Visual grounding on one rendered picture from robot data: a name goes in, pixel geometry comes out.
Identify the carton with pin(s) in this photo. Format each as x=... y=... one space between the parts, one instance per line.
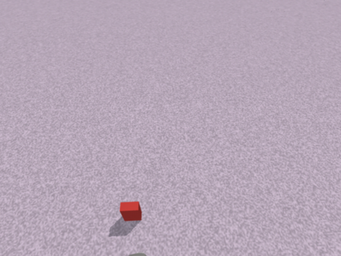
x=130 y=211

